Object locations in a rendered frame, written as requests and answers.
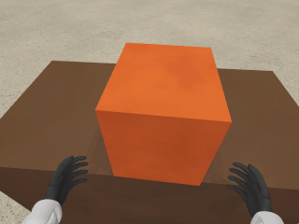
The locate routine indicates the robot right hand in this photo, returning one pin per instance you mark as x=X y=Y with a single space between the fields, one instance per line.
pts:
x=255 y=192

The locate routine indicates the robot left forearm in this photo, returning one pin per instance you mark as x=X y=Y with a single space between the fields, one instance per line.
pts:
x=45 y=212

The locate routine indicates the robot right forearm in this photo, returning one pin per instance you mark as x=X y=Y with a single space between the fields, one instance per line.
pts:
x=266 y=217

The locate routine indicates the robot left hand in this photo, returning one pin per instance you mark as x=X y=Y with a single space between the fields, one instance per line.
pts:
x=62 y=179

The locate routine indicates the carton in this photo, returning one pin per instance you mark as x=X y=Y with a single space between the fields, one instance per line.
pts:
x=163 y=113

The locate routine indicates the pedestal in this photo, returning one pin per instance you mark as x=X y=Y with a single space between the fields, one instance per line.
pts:
x=55 y=118

